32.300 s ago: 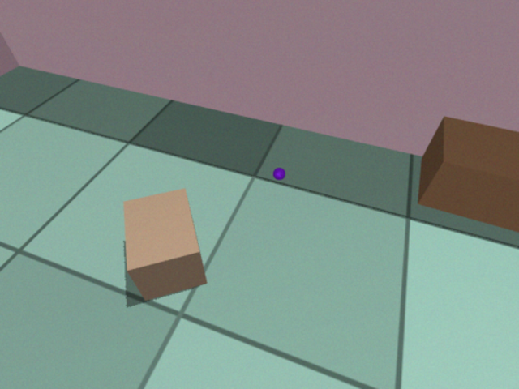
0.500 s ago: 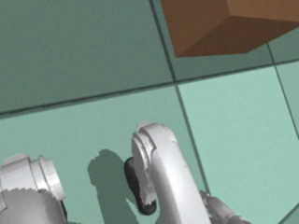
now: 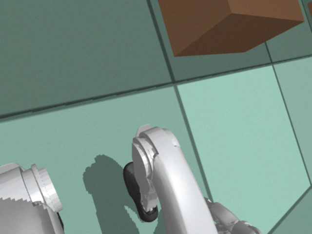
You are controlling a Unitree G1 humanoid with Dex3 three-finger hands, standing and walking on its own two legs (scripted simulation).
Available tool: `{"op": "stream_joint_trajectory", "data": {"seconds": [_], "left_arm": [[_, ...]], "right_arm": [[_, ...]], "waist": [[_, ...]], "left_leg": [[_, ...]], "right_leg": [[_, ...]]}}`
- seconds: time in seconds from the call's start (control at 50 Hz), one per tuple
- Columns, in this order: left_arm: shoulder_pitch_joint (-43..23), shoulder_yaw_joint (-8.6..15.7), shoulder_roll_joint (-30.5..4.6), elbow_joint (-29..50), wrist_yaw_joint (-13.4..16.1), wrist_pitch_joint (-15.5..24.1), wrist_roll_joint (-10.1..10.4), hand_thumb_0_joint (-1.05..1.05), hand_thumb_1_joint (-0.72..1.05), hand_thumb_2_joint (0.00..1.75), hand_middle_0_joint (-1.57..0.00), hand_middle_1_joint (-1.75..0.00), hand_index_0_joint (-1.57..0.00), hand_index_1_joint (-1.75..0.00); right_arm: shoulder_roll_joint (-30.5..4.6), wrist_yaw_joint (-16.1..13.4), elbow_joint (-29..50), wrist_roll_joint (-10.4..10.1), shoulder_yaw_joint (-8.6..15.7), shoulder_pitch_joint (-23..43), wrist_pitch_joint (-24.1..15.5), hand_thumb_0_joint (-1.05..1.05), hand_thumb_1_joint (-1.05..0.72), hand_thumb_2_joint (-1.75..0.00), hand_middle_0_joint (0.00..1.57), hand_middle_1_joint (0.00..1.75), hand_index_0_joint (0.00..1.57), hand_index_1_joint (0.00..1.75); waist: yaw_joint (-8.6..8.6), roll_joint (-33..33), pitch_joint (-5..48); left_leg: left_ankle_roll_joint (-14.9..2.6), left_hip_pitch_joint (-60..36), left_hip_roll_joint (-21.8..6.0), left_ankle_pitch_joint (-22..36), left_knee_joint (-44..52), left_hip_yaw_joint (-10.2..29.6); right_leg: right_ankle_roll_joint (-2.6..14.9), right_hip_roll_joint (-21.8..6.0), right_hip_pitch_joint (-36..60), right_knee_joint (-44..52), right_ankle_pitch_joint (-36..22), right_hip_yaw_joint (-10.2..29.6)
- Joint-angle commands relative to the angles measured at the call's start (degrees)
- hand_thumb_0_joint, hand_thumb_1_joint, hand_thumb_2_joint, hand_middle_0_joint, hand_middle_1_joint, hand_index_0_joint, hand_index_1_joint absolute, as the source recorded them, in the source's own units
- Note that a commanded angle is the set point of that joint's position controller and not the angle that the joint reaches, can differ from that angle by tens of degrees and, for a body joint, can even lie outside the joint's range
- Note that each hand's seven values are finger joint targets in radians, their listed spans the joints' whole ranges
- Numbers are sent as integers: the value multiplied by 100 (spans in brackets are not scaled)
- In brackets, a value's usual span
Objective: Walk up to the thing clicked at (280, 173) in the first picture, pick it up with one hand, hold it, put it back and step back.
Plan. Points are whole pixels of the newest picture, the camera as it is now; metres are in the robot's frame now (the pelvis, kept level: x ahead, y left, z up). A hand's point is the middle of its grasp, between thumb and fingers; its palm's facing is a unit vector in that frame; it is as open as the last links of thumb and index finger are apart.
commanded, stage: rest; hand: left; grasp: from above
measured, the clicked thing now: out of the picture +0.43 +0.35 -0.26
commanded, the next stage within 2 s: open in 0.10 s
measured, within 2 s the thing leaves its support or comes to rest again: neither
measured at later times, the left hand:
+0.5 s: hand out of the picture +0.42 +0.35 -0.24, palm faces -0.41 -0.19 -0.89, open 10.1 cm
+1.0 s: hand out of the picture +0.42 +0.35 -0.25, palm faces -0.41 -0.18 -0.89, open 13.8 cm
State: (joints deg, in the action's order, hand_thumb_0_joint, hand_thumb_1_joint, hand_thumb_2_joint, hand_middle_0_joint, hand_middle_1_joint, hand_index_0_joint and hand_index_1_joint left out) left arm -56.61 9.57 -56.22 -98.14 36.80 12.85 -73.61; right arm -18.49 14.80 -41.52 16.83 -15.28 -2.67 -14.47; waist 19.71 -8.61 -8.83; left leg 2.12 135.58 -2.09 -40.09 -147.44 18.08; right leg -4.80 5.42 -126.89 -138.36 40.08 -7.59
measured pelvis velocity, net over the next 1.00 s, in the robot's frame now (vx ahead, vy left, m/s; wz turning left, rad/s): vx -0.01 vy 0.00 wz -0.01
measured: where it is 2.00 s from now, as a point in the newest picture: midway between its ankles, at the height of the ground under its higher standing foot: (104, 222)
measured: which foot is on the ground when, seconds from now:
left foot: down 0.00-1.00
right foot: down 0.00-1.00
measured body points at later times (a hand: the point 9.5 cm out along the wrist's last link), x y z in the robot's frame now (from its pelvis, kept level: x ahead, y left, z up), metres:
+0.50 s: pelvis +0.00 +0.00 +0.00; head +0.26 +0.14 +0.34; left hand +0.43 +0.36 -0.19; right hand +0.08 -0.26 -0.06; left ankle +0.06 +0.14 -0.26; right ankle +0.11 -0.13 -0.26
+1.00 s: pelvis -0.01 +0.00 +0.00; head +0.26 +0.14 +0.34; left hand +0.43 +0.35 -0.19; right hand +0.08 -0.25 -0.05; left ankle +0.06 +0.14 -0.26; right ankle +0.11 -0.13 -0.26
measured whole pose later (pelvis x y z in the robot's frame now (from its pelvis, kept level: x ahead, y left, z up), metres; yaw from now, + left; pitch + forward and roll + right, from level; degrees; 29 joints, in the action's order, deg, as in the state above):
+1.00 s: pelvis -0.01 +0.00 +0.00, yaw -1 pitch +25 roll -15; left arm -57.5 7.6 -58.9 -99.4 37.0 13.7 -72.4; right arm -19.8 14.8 -40.0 17.1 -17.5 -2.3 -15.8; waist 20.2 -9.5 -10.5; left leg 2.0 134.6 -2.1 -39.5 -147.0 18.9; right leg -5.0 5.5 -125.5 -137.1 39.1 -8.5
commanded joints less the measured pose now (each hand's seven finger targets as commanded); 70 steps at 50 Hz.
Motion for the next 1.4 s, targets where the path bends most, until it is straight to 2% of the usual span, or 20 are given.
{"op": "stream_joint_trajectory", "data": {"seconds": [0.0,0.08,0.1,0.18,0.24,0.28,0.36,0.54,0.56,0.58,0.64,0.66,0.92,1.06,1.14,1.16,1.22,1.24,1.3,1.38], "left_arm": [[-1526,-39,-1497,663,242,8,124,0,65,59,-99,-58,-102,-55],[-1379,15,-1590,523,208,7,112,0,66,62,-101,-58,-103,-56],[-1494,-191,-1381,583,168,40,122,0,68,62,-101,-58,-104,-56],[-1273,56,-1709,381,219,75,86,0,67,59,-100,-59,-103,-56],[-1421,-138,-1469,444,213,113,172,0,43,54,-76,-57,-79,-55],[-1323,5,-1710,504,257,114,126,0,27,53,-60,-59,-63,-56],[-1332,-76,-1613,409,243,106,166,0,-5,59,-47,-63,-48,-62],[-1349,-199,-1514,342,80,121,238,0,-26,76,-30,-77,-31,-77],[-1246,-76,-1648,357,113,136,237,0,-28,79,-29,-79,-29,-79],[-1392,-267,-1451,437,81,153,245,0,-31,80,-27,-80,-27,-80],[-1369,-291,-1503,504,80,193,208,0,-36,84,-22,-84,-22,-84],[-1361,-151,-1619,511,124,208,202,0,-38,86,-20,-87,-20,-87],[-1347,-164,-1649,475,262,91,175,0,-52,98,-8,-98,-8,-98],[-1277,-97,-1657,434,178,56,279,0,-52,98,-7,-99,-7,-99],[-1425,-253,-1536,618,62,90,301,0,-51,97,-6,-100,-7,-99],[-1273,-96,-1683,460,87,95,350,0,-51,96,-6,-100,-7,-99],[-1219,-102,-1697,481,38,115,293,0,-50,97,-6,-101,-7,-100],[-1334,-311,-1481,629,3,138,318,0,-51,97,-6,-100,-7,-100],[-1200,-81,-1732,710,63,181,245,0,-49,96,-6,-101,-8,-99],[-1248,59,-1659,1116,140,129,264,0,-49,96,-6,-100,-8,-98]], "right_arm": [[-1918,-15,-33,-55,510,-884,-52,0,-90,-90,20,30,20,30],[-1990,-6,-34,-54,511,-928,-80,0,-90,-90,20,30,20,30],[-1965,5,32,-67,496,-881,-112,0,-90,-90,20,30,20,30],[-2007,3,-13,-48,448,-971,-79,0,-90,-90,20,30,20,30],[-1998,18,54,-24,412,-903,-117,0,-89,-90,20,30,20,30],[-2046,-14,3,-65,436,-926,-95,0,-89,-90,20,30,20,30],[-1997,-16,-5,-35,411,-887,-112,0,-89,-90,20,30,20,30],[-1996,-34,40,-64,391,-964,-79,0,-89,-90,20,30,20,30],[-2016,-58,43,-21,360,-1006,-44,0,-89,-90,20,30,20,30],[-2028,-67,92,-73,387,-913,-48,0,-89,-90,20,30,20,30],[-2034,-63,80,-66,369,-900,-63,0,-89,-90,20,30,20,30],[-2033,-72,50,-58,367,-917,-41,0,-89,-90,20,30,20,30],[-2070,-60,83,-18,347,-834,-105,0,-89,-90,20,30,20,30],[-2076,-63,62,-16,356,-935,-116,0,-89,-90,20,30,20,30],[-2073,-37,126,-32,348,-968,-134,0,-89,-90,20,30,20,30],[-2079,-62,80,-34,333,-977,-113,0,-89,-90,20,30,20,30],[-2044,-80,113,-22,313,-1019,-55,0,-89,-90,20,30,20,30],[-2040,-77,151,-31,339,-926,-77,0,-89,-90,20,30,20,30],[-2070,-97,114,-33,357,-1034,-22,0,-90,-90,20,30,20,30],[-1980,-52,84,-62,434,-939,-5,0,-90,-90,20,30,20,30]], "waist": [[239,3197,3651],[232,3128,3496],[274,3221,3488],[228,3023,3501],[318,3036,3476],[220,3061,3530],[260,2979,3447],[313,2971,3320],[300,2961,3415],[321,2927,3329],[307,3126,3380],[287,3107,3451],[306,3068,3295],[317,3092,3428],[379,3153,3396],[334,3042,3393],[332,2986,3361],[349,3045,3320],[274,3163,3540],[139,3460,3789]], "left_leg": [[-185,-3077,-195,1243,1353,-902],[-176,-3041,-206,1149,1426,-860],[-162,-3108,-185,1161,1423,-871],[-192,-3009,-202,1257,1400,-851],[-195,-3010,-206,1193,1386,-837],[-193,-2997,-216,1209,1416,-844],[-212,-2926,-218,1099,1335,-875],[-205,-2893,-206,1073,1394,-812],[-208,-2925,-223,1100,1483,-803],[-203,-2872,-202,1003,1425,-804],[-163,-3085,-217,1134,1487,-777],[-161,-3103,-231,1166,1494,-760],[-174,-3004,-231,999,1489,-808],[-166,-3066,-233,1167,1509,-781],[-182,-3063,-216,1211,1446,-805],[-185,-3017,-228,1169,1498,-794],[-205,-2933,-218,1084,1474,-828],[-190,-2968,-206,1031,1475,-830],[-163,-3141,-226,1222,1553,-785],[-120,-3326,-217,1312,1598,-806]], "right_leg": [[523,134,1712,1072,-1691,-924],[530,145,1666,1109,-1570,-949],[538,121,1629,1083,-1573,-936],[519,152,1815,1105,-1676,-935],[506,146,1811,1158,-1645,-951],[516,174,1872,1185,-1643,-930],[500,160,1857,1186,-1585,-906],[502,130,1739,1176,-1545,-958],[509,175,1928,1278,-1558,-953],[506,139,1753,1211,-1496,-961],[523,143,1753,1159,-1572,-971],[522,161,1807,1170,-1607,-991],[505,153,1810,1283,-1493,-943],[504,146,1914,1282,-1626,-960],[497,131,1886,1255,-1678,-946],[500,144,1984,1311,-1636,-949],[493,144,1992,1339,-1584,-927],[502,131,1858,1307,-1523,-933],[522,152,2005,1278,-1667,-962],[542,111,1906,1219,-1746,-963]]}}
